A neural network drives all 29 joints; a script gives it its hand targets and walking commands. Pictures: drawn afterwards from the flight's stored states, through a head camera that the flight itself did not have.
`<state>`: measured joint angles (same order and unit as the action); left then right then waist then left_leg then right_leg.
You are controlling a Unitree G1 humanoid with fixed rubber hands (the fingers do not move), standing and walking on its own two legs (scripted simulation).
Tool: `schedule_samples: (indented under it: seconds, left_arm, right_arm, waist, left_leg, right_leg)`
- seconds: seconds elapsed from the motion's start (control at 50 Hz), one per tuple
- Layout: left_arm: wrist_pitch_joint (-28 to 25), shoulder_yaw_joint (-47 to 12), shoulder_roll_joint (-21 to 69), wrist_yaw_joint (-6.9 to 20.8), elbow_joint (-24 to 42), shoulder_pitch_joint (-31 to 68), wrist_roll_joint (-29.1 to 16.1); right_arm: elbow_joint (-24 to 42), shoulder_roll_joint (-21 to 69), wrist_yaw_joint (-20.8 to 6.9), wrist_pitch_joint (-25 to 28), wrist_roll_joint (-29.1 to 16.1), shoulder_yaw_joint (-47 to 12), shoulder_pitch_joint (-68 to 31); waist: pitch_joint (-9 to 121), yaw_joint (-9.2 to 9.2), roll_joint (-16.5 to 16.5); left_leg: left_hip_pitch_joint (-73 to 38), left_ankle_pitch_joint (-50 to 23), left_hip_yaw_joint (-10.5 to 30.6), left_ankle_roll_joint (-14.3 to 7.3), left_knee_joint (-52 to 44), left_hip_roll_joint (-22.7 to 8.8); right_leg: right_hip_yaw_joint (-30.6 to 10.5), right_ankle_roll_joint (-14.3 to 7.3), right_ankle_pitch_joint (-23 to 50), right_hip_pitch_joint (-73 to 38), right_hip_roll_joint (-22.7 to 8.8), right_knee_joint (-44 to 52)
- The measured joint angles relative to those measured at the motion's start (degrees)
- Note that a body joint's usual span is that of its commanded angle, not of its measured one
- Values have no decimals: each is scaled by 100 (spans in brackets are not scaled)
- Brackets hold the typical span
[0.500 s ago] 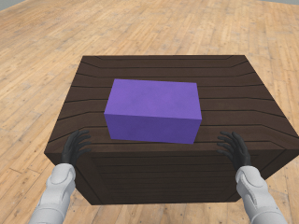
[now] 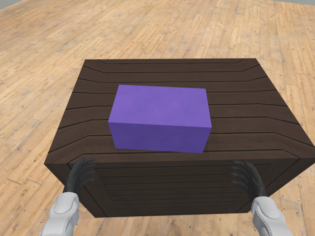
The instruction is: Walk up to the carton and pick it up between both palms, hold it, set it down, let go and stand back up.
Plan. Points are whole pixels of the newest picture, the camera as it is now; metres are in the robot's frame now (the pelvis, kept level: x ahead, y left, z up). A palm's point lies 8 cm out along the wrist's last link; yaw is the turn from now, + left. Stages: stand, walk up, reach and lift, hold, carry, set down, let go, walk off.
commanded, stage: set down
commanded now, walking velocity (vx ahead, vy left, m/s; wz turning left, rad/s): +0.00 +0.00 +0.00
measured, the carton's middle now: (160, 118) +0.49 +0.03 -0.02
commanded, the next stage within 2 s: let go in 1.46 s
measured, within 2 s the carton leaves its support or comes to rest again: neither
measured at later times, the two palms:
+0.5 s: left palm (75, 203) +0.21 +0.25 -0.05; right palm (251, 212) +0.21 -0.21 -0.05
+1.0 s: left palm (77, 214) +0.19 +0.24 -0.07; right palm (252, 227) +0.18 -0.21 -0.07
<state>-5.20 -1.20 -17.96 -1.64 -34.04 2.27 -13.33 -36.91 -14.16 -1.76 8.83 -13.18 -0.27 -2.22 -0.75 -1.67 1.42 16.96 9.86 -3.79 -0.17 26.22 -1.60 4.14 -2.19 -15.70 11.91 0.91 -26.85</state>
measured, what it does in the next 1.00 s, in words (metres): stands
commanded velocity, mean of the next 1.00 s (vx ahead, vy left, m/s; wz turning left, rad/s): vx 0.00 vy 0.00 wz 0.00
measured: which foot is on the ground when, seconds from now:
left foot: down 0.00-1.00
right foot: down 0.00-1.00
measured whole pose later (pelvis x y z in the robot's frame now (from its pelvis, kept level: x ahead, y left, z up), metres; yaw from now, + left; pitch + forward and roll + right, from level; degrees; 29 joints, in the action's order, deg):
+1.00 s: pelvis +0.02 +0.01 +0.00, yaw -2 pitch -2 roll +0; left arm 4.5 -0.5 -12.9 -2.2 -29.3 -9.5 -4.4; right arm -39.5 -9.7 -2.1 9.3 -2.8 1.4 8.9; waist -3.6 -1.3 1.2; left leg 10.4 10.8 -5.6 -0.8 23.6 -1.2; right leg 2.2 -1.3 -15.4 5.5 0.6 -23.3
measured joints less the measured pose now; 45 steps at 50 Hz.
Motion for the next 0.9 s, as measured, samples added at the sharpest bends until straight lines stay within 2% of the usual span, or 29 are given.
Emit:
schedule_samples:
  seconds: [0.2, 0.46, 0.72, 0.9]
  left_arm:
    - [240, 90, 157, 67, 261, -500, 282]
    - [460, 47, 301, -73, 573, -974, 470]
    - [597, 95, 516, 8, 589, -1197, 744]
    - [875, 43, 484, -75, 500, -1187, 785]
  right_arm:
    - [10, 70, 37, 125, 187, -128, 421]
    - [50, 247, -27, 171, 524, -11, 878]
    - [-63, 349, 24, 310, 749, -26, 1142]
    - [-169, 454, -21, 83, 963, 149, 1128]
  waist:
    - [-99, 2, -6]
    - [-192, 14, -37]
    - [-224, 17, -43]
    - [-270, 24, -8]
  left_leg:
    - [-299, 59, -48, -14, -108, 14]
    - [-452, 140, -89, -38, -121, 28]
    - [-655, 137, -154, -54, -219, 27]
    - [-661, 103, -166, -63, -246, 41]
  right_leg:
    - [-53, 31, 0, -316, -6, 181]
    - [-99, 64, -22, -491, -20, 270]
    - [-168, 87, 24, -682, -17, 397]
    - [-178, 83, 25, -653, -31, 356]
